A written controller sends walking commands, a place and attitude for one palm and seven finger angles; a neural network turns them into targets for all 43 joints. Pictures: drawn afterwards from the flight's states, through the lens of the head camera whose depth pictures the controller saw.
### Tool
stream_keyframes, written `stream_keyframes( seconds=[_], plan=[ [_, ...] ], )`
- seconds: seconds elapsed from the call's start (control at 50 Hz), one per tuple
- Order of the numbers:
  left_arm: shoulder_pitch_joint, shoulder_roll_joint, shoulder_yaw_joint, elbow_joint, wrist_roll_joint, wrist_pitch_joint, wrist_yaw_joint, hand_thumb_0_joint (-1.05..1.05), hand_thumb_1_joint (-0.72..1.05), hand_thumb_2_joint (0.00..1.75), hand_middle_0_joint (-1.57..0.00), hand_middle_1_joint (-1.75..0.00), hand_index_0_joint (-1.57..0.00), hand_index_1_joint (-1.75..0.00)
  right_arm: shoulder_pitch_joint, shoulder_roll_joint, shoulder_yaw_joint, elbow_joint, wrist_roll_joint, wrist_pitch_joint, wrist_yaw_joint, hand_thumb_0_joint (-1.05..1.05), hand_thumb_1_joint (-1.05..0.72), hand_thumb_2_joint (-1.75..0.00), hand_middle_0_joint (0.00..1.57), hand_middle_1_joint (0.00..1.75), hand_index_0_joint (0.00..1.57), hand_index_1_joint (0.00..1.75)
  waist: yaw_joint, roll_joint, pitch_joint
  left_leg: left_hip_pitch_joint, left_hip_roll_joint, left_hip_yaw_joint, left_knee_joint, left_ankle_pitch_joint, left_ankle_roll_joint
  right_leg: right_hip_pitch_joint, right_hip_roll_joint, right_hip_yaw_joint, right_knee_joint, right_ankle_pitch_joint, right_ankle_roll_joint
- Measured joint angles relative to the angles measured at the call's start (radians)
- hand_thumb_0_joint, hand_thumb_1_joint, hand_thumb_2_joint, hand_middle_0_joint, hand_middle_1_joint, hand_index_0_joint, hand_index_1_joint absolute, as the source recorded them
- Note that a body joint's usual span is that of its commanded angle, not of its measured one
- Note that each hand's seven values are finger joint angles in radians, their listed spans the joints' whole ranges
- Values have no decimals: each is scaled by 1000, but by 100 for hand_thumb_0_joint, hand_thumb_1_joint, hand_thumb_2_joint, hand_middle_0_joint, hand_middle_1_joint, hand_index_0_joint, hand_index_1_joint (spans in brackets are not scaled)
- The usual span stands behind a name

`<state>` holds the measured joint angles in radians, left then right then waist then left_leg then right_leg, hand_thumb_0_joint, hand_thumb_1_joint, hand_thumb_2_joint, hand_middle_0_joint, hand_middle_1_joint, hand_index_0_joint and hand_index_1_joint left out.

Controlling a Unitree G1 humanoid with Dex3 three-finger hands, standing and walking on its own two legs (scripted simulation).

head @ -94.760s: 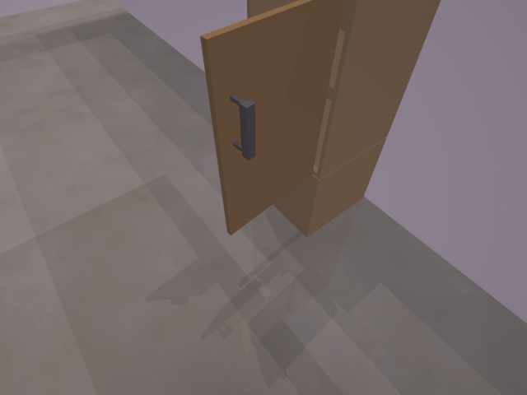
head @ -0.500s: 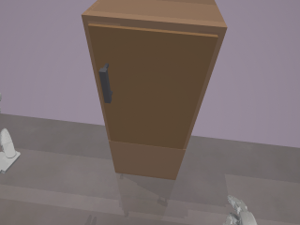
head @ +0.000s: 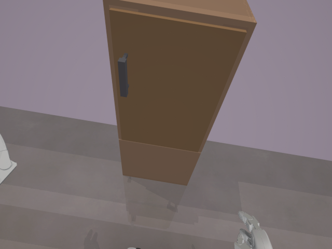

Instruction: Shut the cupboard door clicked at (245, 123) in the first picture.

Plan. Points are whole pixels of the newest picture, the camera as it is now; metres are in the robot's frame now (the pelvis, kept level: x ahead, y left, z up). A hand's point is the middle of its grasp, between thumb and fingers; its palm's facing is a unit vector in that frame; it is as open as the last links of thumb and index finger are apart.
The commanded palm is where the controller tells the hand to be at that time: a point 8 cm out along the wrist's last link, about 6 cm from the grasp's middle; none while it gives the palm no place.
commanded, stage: step back with the hand held close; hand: left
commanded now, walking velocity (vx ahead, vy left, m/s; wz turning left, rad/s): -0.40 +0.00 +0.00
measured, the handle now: (124, 75) +0.62 +0.19 +0.07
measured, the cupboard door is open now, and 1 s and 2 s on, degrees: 0 0 0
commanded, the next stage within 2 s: stop stepping back and stand still in 0.04 s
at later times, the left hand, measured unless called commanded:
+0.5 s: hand out of the picture +0.13 +0.28 +0.17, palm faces +0.46 -0.83 -0.32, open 7.4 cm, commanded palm +0.06 +0.31 +0.19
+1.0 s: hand out of the picture +0.12 +0.29 +0.17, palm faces +0.45 -0.81 -0.36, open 7.4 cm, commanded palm +0.05 +0.32 +0.19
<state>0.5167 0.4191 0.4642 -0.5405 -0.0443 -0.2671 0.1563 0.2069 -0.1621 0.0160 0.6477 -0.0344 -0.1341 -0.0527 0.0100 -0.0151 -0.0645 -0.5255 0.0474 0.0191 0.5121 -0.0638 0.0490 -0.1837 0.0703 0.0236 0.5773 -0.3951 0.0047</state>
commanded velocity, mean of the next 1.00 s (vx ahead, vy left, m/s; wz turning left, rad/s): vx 0.06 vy -0.01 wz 0.01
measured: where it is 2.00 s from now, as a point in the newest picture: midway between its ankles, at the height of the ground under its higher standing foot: outside the picture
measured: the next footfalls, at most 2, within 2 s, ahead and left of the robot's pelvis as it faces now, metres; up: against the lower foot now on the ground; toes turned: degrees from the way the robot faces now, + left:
right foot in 0.04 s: -0.10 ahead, -0.14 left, +0.00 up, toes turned +1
left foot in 0.34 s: +0.04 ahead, +0.09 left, +0.00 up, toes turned -2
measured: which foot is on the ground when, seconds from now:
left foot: down 0.00-0.20, up 0.22-0.32, down 0.34-0.70, up 0.72-0.88, down 0.90-1.00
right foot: up 0.00-0.02, down 0.04-0.40, up 0.42-0.62, down 0.64-1.00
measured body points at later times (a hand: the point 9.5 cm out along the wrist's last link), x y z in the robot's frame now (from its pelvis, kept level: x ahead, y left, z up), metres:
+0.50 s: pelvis -0.09 +0.01 +0.01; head -0.10 +0.05 +0.45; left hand +0.10 +0.32 +0.18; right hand +0.03 -0.25 -0.07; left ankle +0.00 +0.09 -0.73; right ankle -0.14 -0.13 -0.72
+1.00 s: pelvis -0.09 +0.03 +0.00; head -0.11 +0.04 +0.45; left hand +0.09 +0.33 +0.19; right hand +0.05 -0.23 -0.08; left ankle -0.04 +0.15 -0.73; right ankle -0.15 -0.08 -0.73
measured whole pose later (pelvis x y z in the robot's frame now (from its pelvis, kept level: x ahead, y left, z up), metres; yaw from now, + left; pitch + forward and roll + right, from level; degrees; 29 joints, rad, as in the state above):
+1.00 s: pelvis -0.09 +0.03 +0.00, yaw -1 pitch -2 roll +0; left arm 0.48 0.37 0.40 -0.45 -0.04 -0.18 0.16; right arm 0.25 -0.23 -0.01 0.66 0.00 -0.10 -0.08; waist -0.01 -0.04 -0.02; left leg -0.31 0.03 0.05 0.59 -0.24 0.00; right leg -0.15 0.00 -0.04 0.59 -0.40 -0.01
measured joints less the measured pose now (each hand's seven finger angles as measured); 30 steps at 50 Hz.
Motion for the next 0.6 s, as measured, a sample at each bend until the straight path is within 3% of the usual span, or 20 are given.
stream_keyframes(
  seconds=[0.08, 0.16, 0.22, 0.28, 0.34, 0.4, 0.44, 0.5, 0.6],
  plan=[
    [-42, 14, -17, -13, -9, -10, -20, 1, 89, 90, -20, -30, -21, -30, -95, 11, 8, 1, -7, -2, 11, 1, -90, -89, 21, 30, 21, 30, 15, -10, 43, -44, 28, 29, -55, 81, -16, 42, -1, 6, -156, 0, 1],
    [-26, 53, -39, -47, -20, -2, -49, 2, 89, 90, -21, -30, -21, -30, -123, 8, 2, -20, 18, 27, 11, 1, -90, -89, 21, 30, 21, 30, -17, 30, 97, -23, 62, -2, -88, 143, -31, 28, 44, -14, -113, 47, -11],
    [69, 102, -21, -72, -28, -6, -51, 1, 88, 90, -21, -30, -21, -30, -61, -2, 3, -41, 30, 53, -1, 1, -90, -89, 21, 30, 21, 30, -45, 10, 62, -28, 30, -29, 6, -15, -55, 38, 29, -18, -68, 20, -19],
    [130, 105, -8, -52, -18, 13, -31, 1, 88, 90, -22, -30, -22, -30, 30, -40, -6, -31, 25, 74, -18, 1, -90, -89, 21, 30, 21, 30, -28, -5, -13, -5, -22, -48, 207, -166, -74, 53, -2, 7, -52, 2, -18],
    [63, 63, -15, 34, -3, 29, -3, 1, 88, 90, -22, -30, -22, -30, 110, -92, -24, -8, 31, 72, -38, 1, -90, -90, 21, 30, 21, 30, -18, 13, -63, 105, -27, -56, 178, -202, -58, 62, -17, -1, -49, -7, 5],
    [-63, 1, -23, 142, 1, 50, 15, 1, 88, 90, -21, -30, -22, -30, 116, -103, -36, 43, 42, 61, -49, 1, -91, -90, 20, 30, 21, 30, -17, -8, -30, 133, -67, -50, 128, -168, -12, 67, -59, -11, -43, -5, 27],
    [-84, -29, -19, 160, -6, 72, 22, 1, 88, 90, -21, -30, -21, -30, 98, -89, -30, 44, 40, 42, -45, 2, -91, -90, 20, 30, 20, 30, -21, -25, 4, 148, -76, -30, 76, -127, -1, 44, -67, 11, -25, 5, 16],
    [-57, -37, -33, 104, -5, 85, 18, 2, 89, 90, -20, -30, -20, -30, 74, -42, -11, 23, 29, -1, -31, 2, -91, -90, 20, 30, 20, 29, -40, -42, 43, 173, -70, -19, -30, -57, -2, -8, -37, 27, 24, -8, 8],
    [69, 21, -50, -29, 2, 67, -3, 2, 89, 90, -20, -30, -21, -30, 66, 27, 31, -26, 11, -23, -6, 2, -91, -90, 20, 30, 21, 30, -62, -48, 36, 185, -56, -11, -138, -7, -26, 2, -4, -37, -80, 1, -11]
  ],
)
